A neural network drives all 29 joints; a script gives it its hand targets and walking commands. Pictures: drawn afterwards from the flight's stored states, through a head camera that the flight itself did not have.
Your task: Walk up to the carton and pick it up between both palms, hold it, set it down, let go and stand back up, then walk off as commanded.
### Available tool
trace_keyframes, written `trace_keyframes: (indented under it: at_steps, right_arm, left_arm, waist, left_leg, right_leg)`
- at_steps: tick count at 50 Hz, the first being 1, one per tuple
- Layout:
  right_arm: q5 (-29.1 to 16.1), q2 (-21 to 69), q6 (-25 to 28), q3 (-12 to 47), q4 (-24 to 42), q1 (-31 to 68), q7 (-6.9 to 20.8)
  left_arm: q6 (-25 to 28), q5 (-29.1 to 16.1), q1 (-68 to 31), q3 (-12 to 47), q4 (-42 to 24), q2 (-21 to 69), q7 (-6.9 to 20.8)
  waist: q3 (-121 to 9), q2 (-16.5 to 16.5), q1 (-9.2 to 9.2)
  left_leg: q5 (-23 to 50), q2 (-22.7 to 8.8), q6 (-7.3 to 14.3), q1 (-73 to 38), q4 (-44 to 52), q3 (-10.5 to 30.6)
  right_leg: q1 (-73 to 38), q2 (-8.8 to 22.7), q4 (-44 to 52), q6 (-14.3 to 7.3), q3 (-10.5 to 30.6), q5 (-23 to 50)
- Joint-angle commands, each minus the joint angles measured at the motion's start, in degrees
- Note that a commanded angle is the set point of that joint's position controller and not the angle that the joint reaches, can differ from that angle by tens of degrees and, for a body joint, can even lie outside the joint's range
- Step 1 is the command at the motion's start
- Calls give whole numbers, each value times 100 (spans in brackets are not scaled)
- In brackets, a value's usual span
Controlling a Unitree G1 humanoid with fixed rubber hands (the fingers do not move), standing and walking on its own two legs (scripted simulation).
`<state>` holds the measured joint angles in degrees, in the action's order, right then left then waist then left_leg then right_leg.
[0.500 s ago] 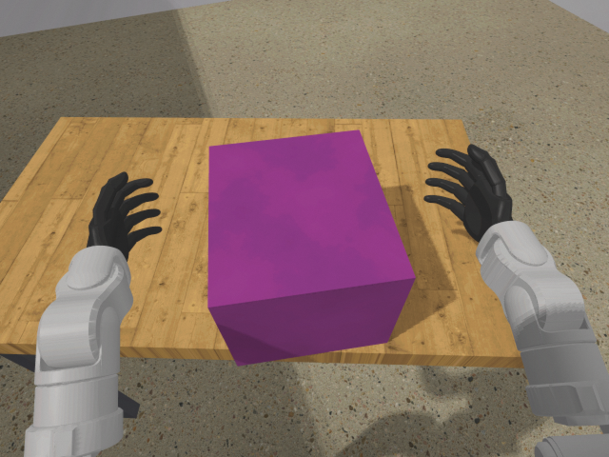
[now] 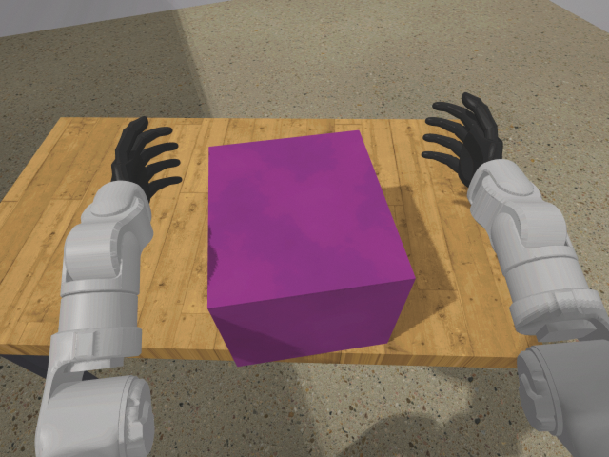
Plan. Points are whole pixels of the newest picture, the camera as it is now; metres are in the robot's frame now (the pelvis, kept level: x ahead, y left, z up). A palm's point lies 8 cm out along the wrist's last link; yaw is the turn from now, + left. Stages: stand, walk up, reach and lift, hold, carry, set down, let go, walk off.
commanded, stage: reach and lift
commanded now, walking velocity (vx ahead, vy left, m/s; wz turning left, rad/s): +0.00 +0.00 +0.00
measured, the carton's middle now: (299, 246) +0.39 +0.03 +0.03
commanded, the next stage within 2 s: none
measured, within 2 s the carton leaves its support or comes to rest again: neither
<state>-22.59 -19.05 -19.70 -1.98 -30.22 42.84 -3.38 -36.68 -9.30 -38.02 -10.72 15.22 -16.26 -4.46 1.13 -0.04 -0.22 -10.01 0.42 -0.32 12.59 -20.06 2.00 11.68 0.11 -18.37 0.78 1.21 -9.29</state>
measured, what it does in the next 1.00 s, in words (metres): stands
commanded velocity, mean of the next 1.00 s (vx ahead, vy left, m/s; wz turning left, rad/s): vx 0.00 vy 0.00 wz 0.00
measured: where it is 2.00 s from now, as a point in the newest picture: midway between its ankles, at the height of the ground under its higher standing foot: outside the picture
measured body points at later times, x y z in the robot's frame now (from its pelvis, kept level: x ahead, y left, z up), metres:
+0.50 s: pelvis +0.01 +0.00 +0.00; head +0.06 +0.00 +0.45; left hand +0.41 +0.22 +0.06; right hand +0.43 -0.21 +0.08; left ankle +0.00 +0.12 -0.75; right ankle +0.00 -0.13 -0.75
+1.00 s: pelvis +0.01 +0.00 +0.00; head +0.05 +0.00 +0.45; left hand +0.41 +0.19 +0.06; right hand +0.42 -0.14 +0.07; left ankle +0.00 +0.12 -0.75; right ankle +0.00 -0.13 -0.75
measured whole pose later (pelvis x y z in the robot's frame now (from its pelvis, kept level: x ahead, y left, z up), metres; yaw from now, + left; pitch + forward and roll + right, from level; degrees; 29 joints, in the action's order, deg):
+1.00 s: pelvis +0.01 +0.00 +0.00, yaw +0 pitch +10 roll +0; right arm -10.0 -8.8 6.5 5.2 -48.9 37.5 -2.4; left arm 5.1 -3.7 -32.5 -11.2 43.8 -5.6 -3.7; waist -5.5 -0.7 0.1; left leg -9.4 0.4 -0.3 20.9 -20.1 2.0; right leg 20.0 0.1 -18.4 0.8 1.2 -8.7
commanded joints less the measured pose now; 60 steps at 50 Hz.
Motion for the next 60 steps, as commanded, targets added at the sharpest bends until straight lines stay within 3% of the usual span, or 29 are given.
trace_keyframes:
  at_steps: [1, 2, 5, 6, 7, 8, 9, 10, 11, 12, 13, 16, 18, 19, 21, 23, 28, 29, 33, 34, 38, 40, 43, 44, 49, 50, 51, 56, 60]
  right_arm:
    - [32, -1079, 388, 251, -196, 2141, 22]
    - [-78, -903, 453, 492, -162, 1979, 78]
    - [32, -1000, 699, 341, -553, 1511, 103]
    - [122, -868, 812, 373, -603, 1378, 83]
    - [80, -917, 903, 377, -202, 1527, 61]
    - [156, -665, 1004, 356, -575, 1344, 68]
    - [78, -682, 1137, 436, -287, 1371, 103]
    - [313, -649, 1241, 314, -545, 1674, 108]
    - [358, -632, 1348, 246, -876, 1563, 154]
    - [321, -635, 1505, 284, -370, 1739, 171]
    - [473, -594, 1644, 174, -599, 1636, 199]
    - [289, -427, 1925, 436, -780, 1513, 324]
    - [335, -217, 2115, 569, -917, 1362, 324]
    - [431, -139, 2134, 543, -1333, 1320, 360]
    - [528, -218, 2401, 391, -1472, 1203, 366]
    - [366, -94, 2475, 702, -1279, 1318, 381]
    - [295, -126, 2642, 719, -1457, 1354, 374]
    - [248, 92, 2711, 1005, -850, 1363, 340]
    - [466, 395, 2600, 778, -1638, 1614, 326]
    - [558, 631, 2612, 821, -1646, 1400, 314]
    - [762, 746, 2845, 625, -1038, 1528, 239]
    - [863, 1047, 2925, 615, -628, 1748, 207]
    - [1203, 1147, 2799, 277, -1453, 1641, 85]
    - [1237, 1007, 2818, 265, -1564, 1495, 8]
    - [1354, 1160, 2871, 34, -1437, 1750, -139]
    - [1363, 1167, 2852, -23, -1594, 1888, -159]
    - [1519, 1257, 2931, -151, -1507, 1786, -148]
    - [1310, 1453, 2683, 104, -1758, 1831, -150]
    - [1566, 1427, 2807, -159, -1448, 1941, -186]
  left_arm:
    - [602, 181, -2111, -183, 99, -752, 14]
    - [717, 239, -1899, -252, -42, -666, 48]
    - [1001, 345, -1626, -83, -145, -455, 63]
    - [1168, 399, -1491, -176, 195, -456, 119]
    - [1239, 308, -1440, -60, -317, -459, 138]
    - [1440, 325, -1267, -43, 284, -354, 194]
    - [1591, 306, -1376, -8, 52, -371, 194]
    - [1766, 300, -1543, -29, 615, -329, 233]
    - [1925, 372, -1625, -8, 791, -302, 205]
    - [2117, 354, -1668, -106, 496, -304, 154]
    - [2370, 340, -1711, -52, 716, -316, 143]
    - [2846, 319, -1586, 68, 720, -58, 145]
    - [3192, 249, -1339, 159, 1308, 10, 176]
    - [3284, 245, -1325, 285, 2277, 227, 240]
    - [3801, 343, -1405, 317, 1689, 165, 131]
    - [4018, 258, -1444, 208, 1875, 42, 146]
    - [4204, 378, -1447, 212, 1828, 210, 96]
    - [4216, 340, -1147, 168, 1514, 353, 80]
    - [4242, 565, -1689, 292, 2285, 723, 255]
    - [4259, 708, -1564, 56, 2699, 622, 266]
    - [4530, 799, -1562, 168, 1615, 970, 156]
    - [4528, 699, -1540, 256, 1671, 1189, 127]
    - [4505, 1030, -1715, -93, 2588, 1116, 110]
    - [4458, 1161, -1624, -288, 2379, 872, 62]
    - [4300, 1125, -1791, 100, 2069, 1429, -69]
    - [4326, 1146, -1899, 69, 2134, 1363, -105]
    - [4397, 1102, -1954, 242, 1905, 1482, -181]
    - [4212, 1287, -1811, -41, 2477, 1640, -154]
    - [4293, 1304, -1908, 42, 2141, 1793, -257]
  waist:
    - [-2995, 13, 470]
    - [-3092, -100, 754]
    - [-3140, -369, 432]
    - [-3234, -359, 560]
    - [-3123, -433, 477]
    - [-3110, -132, 408]
    - [-3172, -367, 515]
    - [-2955, -138, 461]
    - [-2996, -439, 497]
    - [-3380, -325, 692]
    - [-3633, -354, 569]
    - [-3773, -437, 755]
    - [-3766, -242, 778]
    - [-3407, -15, 671]
    - [-3836, -383, 630]
    - [-3771, -192, 803]
    - [-4197, -372, 738]
    - [-4493, -136, 971]
    - [-3974, -169, 554]
    - [-3615, 7, 724]
    - [-4566, -328, 641]
    - [-4629, -70, 584]
    - [-3987, 47, 454]
    - [-3917, -127, 596]
    - [-3752, -208, 350]
    - [-3705, -356, 486]
    - [-3925, -447, 250]
    - [-3291, -58, 603]
    - [-3852, -210, 493]
  left_leg:
    - [2592, -113, -273, -1453, -224, -406]
    - [2812, -99, -271, -1522, -252, -375]
    - [3518, -140, -454, -1985, -451, -367]
    - [3369, -105, -466, -1837, -439, -393]
    - [3619, -124, -537, -1994, -460, -345]
    - [3265, -129, -437, -1748, -452, -331]
    - [3201, -75, -428, -1858, -444, -374]
    - [3058, -123, -403, -1596, -407, -351]
    - [2997, -113, -437, -1603, -426, -350]
    - [3001, -108, -372, -1575, -358, -396]
    - [3050, -123, -399, -1651, -453, -349]
    - [3781, -227, -457, -1919, -504, -287]
    - [3204, -159, -378, -1433, -498, -310]
    - [2663, -142, -273, -1223, -413, -337]
    - [2925, -149, -411, -1482, -427, -342]
    - [3346, -135, -372, -1328, -596, -420]
    - [3622, -172, -430, -1421, -606, -403]
    - [4022, -169, -390, -1509, -678, -388]
    - [3166, -144, -336, -1119, -625, -338]
    - [2906, -107, -248, -945, -542, -419]
    - [3695, -135, -404, -1227, -660, -383]
    - [3830, -153, -385, -1204, -745, -355]
    - [3198, -108, -307, -874, -629, -380]
    - [3293, -90, -323, -945, -608, -477]
    - [3176, -145, -409, -1117, -589, -379]
    - [3100, -154, -458, -1001, -590, -411]
    - [3345, -185, -516, -1282, -647, -342]
    - [2764, -176, -359, -973, -512, -429]
    - [2956, -149, -415, -1273, -593, -473]
  right_leg:
    - [-453, -444, -35, -114, -241, 1755]
    - [-512, -462, -49, -144, -265, 1728]
    - [-165, -481, 30, -158, -311, 1839]
    - [-234, -464, 30, -111, -238, 1765]
    - [-152, -498, 65, -132, -298, 1774]
    - [-111, -472, 159, -158, -289, 1491]
    - [-55, -468, 130, -133, -333, 1380]
    - [98, -455, 86, -130, -313, 1215]
    - [257, -443, 137, -182, -336, 1075]
    - [39, -458, 198, -182, -303, 1125]
    - [264, -432, 148, -129, -300, 1054]
    - [292, -482, 129, -177, -339, 1285]
    - [259, -381, 205, -167, -232, 1052]
    - [402, -363, 229, -193, -268, 796]
    - [461, -383, 162, -203, -323, 1024]
    - [392, -375, 62, -170, -214, 1427]
    - [367, -409, 54, -133, -210, 1766]
    - [191, -450, 7, -124, -172, 2174]
    - [326, -340, 32, -62, -181, 1900]
    - [294, -318, 70, -20, -149, 1701]
    - [-21, -380, -106, -4, -211, 2328]
    - [-28, -421, -109, -3, -227, 2650]
    - [5, -375, -46, 75, -159, 2219]
    - [-114, -342, -126, 101, -144, 2442]
    - [213, -461, 55, -8, -289, 1668]
    - [152, -447, 33, -39, -297, 1517]
    - [262, -467, 3, -67, -367, 1640]
    - [36, -461, 54, -10, -278, 1360]
    - [203, -488, 69, -49, -353, 1481]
